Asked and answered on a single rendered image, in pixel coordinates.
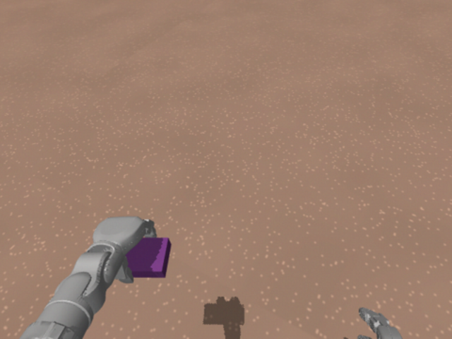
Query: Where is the left robot hand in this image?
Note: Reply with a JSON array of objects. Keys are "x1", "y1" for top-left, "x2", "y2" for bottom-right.
[{"x1": 93, "y1": 216, "x2": 157, "y2": 283}]

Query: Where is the small box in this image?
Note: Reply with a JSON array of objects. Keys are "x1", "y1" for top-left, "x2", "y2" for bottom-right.
[{"x1": 125, "y1": 238, "x2": 171, "y2": 278}]

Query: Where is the right robot hand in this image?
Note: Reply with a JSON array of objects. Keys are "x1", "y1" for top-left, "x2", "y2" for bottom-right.
[{"x1": 357, "y1": 307, "x2": 402, "y2": 339}]

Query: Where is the left robot arm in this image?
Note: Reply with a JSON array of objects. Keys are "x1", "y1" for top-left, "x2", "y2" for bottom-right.
[{"x1": 19, "y1": 240, "x2": 124, "y2": 339}]

